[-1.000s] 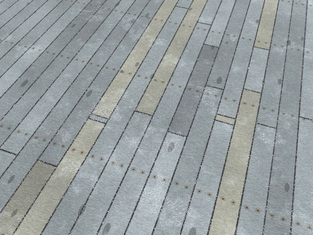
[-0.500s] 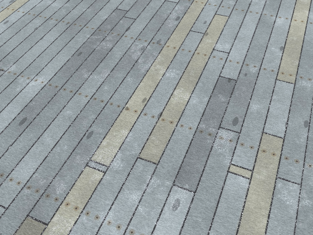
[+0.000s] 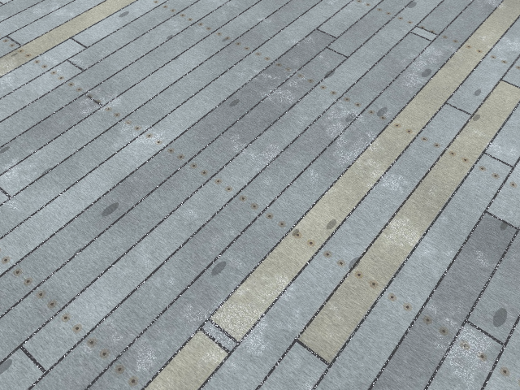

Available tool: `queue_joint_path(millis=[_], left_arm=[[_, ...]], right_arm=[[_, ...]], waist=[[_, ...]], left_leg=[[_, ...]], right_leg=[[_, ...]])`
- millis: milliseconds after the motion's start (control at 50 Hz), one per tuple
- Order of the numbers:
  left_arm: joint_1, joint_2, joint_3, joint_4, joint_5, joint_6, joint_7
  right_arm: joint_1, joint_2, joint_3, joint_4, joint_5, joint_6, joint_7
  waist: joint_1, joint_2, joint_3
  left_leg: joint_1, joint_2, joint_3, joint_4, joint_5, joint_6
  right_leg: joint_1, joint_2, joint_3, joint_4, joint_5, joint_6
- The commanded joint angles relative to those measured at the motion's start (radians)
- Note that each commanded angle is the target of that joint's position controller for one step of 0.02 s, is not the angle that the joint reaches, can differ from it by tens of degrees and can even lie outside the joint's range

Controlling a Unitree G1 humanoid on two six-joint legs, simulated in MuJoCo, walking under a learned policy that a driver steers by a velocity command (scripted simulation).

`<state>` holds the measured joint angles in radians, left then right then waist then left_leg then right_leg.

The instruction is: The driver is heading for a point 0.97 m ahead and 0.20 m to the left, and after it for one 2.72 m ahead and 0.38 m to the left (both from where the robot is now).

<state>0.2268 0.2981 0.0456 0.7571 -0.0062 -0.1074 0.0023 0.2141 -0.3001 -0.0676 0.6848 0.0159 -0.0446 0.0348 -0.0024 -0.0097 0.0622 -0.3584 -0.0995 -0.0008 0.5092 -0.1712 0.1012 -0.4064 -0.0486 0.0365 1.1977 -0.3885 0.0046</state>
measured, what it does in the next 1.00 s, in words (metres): walks ahead, turning left: right foot, then left foot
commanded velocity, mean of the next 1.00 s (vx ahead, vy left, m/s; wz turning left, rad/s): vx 0.50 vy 0.00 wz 0.57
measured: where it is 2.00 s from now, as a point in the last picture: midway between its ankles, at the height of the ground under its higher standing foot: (151, 199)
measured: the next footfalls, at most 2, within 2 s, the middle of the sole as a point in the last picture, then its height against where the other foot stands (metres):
right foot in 0.34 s outside the picture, level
left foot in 0.86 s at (180, 348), level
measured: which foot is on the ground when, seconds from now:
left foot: down 0.00-0.34, up 0.36-0.84, down 0.86-1.00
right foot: up 0.00-0.32, down 0.34-0.86, up 0.88-1.00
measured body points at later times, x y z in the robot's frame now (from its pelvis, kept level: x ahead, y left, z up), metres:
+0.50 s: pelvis +0.29 -0.04 +0.01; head +0.31 -0.04 +0.45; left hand +0.34 +0.26 -0.09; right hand +0.47 -0.29 -0.11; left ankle +0.19 +0.07 -0.64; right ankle +0.35 -0.14 -0.73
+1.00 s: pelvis +0.51 +0.11 +0.00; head +0.53 +0.15 +0.45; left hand +0.44 +0.41 -0.12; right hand +0.78 -0.03 -0.09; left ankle +0.51 +0.20 -0.73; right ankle +0.52 -0.06 -0.64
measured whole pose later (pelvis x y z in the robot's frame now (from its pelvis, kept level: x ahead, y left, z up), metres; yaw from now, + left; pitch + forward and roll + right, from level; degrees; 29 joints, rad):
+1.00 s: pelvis +0.51 +0.11 +0.00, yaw +34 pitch +1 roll +0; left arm 0.23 0.31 0.05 0.78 -0.02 -0.10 -0.01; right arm 0.22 -0.29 -0.06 0.64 0.01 -0.04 0.03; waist 0.01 -0.02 0.07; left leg -0.35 -0.08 0.01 0.51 -0.18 0.09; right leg -0.43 -0.08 0.01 1.18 -0.37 0.01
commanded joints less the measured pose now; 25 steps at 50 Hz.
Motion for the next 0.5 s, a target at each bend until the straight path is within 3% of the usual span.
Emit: queue_joint_path(millis=[20,80,140,220,280,320,340,360,380,400,420,440,460,500], left_arm=[[0.001,0.127,0.036,-0.091,0.021,-0.013,0.002],[-0.046,0.086,0.023,-0.108,0.027,0.007,0.006],[-0.168,0.051,0.007,-0.136,0.023,0.004,0.001],[-0.266,0.073,0.012,-0.164,0.001,-0.01,-0.017],[-0.239,0.113,0.031,-0.162,-0.003,-0.022,-0.025],[-0.105,0.141,0.052,-0.129,0.002,-0.031,-0.018],[0.025,0.184,0.067,-0.118,0.02,-0.035,-0.01],[0.139,0.271,0.089,-0.091,0.037,-0.024,-0.007],[0.15,0.21,0.079,-0.082,0.009,-0.016,-0.016],[0.101,0.135,0.059,-0.096,0.004,-0.011,-0.013],[0.052,0.11,0.049,-0.102,0.012,-0.002,-0.009],[0.019,0.089,0.041,-0.094,0.016,0.002,-0.008],[0.002,0.072,0.034,-0.088,0.021,0.001,-0.005],[-0.005,0.068,0.035,-0.073,0.015,-0.005,-0.005]], right_arm=[[0.006,-0.113,-0.03,-0.078,-0.01,-0.019,-0.014],[0.033,-0.146,-0.039,-0.061,-0.004,-0.02,-0.033],[0.071,-0.159,-0.044,-0.042,0.005,-0.01,-0.047],[0.137,-0.163,-0.046,-0.014,0.013,0.003,-0.053],[0.137,-0.154,-0.046,-0.01,0.011,0.01,-0.057],[0.113,-0.124,-0.037,-0.019,0.006,0.013,-0.055],[0.114,-0.067,-0.016,-0.034,-0.004,0.009,-0.049],[0.242,-0.001,0.005,-0.059,0.015,0.001,-0.05],[0.261,-0.075,-0.001,-0.054,0.026,-0.003,-0.051],[0.17,-0.15,-0.022,-0.05,0.025,0.002,-0.052],[0.1,-0.157,-0.026,-0.064,0.013,0.008,-0.053],[0.059,-0.144,-0.028,-0.078,0.003,0.009,-0.05],[0.053,-0.128,-0.031,-0.083,0.004,0.012,-0.044],[0.067,-0.084,-0.024,-0.084,0.014,0.023,-0.037]], waist=[[0.018,0.043,-0.111],[0.014,0.041,-0.079],[-0.035,0.071,-0.064],[-0.075,0.096,-0.063],[-0.046,0.127,-0.067],[0.03,0.136,-0.116],[0.089,0.068,-0.24],[0.058,-0.212,-0.388],[0.061,-0.276,-0.373],[0.086,-0.159,-0.233],[0.08,-0.089,-0.15],[0.064,-0.068,-0.085],[0.042,-0.089,-0.062],[0.025,-0.112,-0.049]], left_leg=[[0.235,0.268,-0.383,-0.27,0.239,0.211],[0.133,0.229,-0.291,-0.285,0.319,0.201],[0.088,0.168,-0.236,-0.265,0.229,0.142],[0.13,0.193,-0.316,-0.216,0.105,0.112],[0.217,0.233,-0.412,-0.128,0.082,0.089],[0.2,0.19,-0.407,-0.005,0.144,0.051],[0.114,0.135,-0.343,0.226,0.08,0.016],[-0.225,-0.015,-0.194,0.57,-0.285,-0.061],[-0.396,0.042,-0.187,0.743,-0.419,-0.078],[-0.441,0.088,-0.189,0.803,-0.327,-0.086],[-0.422,0.122,-0.149,0.799,-0.251,-0.092],[-0.403,0.148,-0.143,0.756,-0.201,-0.095],[-0.364,0.176,-0.14,0.72,-0.167,-0.094],[-0.321,0.195,-0.112,0.673,-0.143,-0.097]], right_leg=[[-0.222,-0.064,0.05,-0.076,0.077,0.024],[-0.209,-0.048,0.016,-0.232,0.171,0.07],[-0.146,-0.002,0.006,-0.483,0.386,0.081],[-0.077,0.045,0.027,-0.654,0.468,0.069],[-0.04,0.044,0.057,-0.707,0.364,0.029],[0.151,0.041,0.032,-0.765,0.336,-0.021],[0.386,-0.086,0.141,-0.743,0.298,-0.082],[0.746,-0.321,0.557,-0.798,0.105,-0.242],[0.759,-0.388,0.786,-0.881,-0.142,-0.273],[0.641,-0.343,0.65,-0.906,-0.184,-0.228],[0.522,-0.299,0.5,-0.911,-0.067,-0.193],[0.419,-0.257,0.393,-0.933,0.056,-0.183],[0.355,-0.225,0.309,-0.956,0.137,-0.171],[0.297,-0.198,0.202,-1.001,0.215,-0.173]])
